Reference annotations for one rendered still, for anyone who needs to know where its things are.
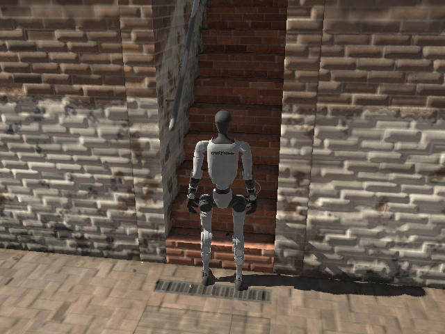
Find stairs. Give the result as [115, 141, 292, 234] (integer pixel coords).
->
[165, 0, 288, 273]

